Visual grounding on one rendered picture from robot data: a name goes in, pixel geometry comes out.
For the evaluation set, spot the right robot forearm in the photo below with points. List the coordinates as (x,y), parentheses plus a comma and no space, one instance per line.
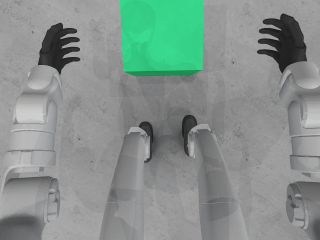
(300,93)

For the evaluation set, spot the robot left hand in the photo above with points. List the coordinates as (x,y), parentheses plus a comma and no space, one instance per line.
(51,54)

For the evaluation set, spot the robot right hand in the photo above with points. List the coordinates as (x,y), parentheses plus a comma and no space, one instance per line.
(290,46)

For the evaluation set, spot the robot right foot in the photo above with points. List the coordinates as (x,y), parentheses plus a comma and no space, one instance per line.
(188,123)

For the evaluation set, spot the robot left shin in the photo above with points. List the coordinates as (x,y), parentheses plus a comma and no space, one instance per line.
(134,129)

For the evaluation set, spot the left robot upper arm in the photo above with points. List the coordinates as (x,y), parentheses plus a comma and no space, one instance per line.
(26,205)

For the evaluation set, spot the carton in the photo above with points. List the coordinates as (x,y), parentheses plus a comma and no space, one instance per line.
(162,37)

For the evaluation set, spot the right robot upper arm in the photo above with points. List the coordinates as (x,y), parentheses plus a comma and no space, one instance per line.
(303,207)

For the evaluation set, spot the left robot forearm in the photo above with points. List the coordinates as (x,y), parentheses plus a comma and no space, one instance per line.
(34,124)

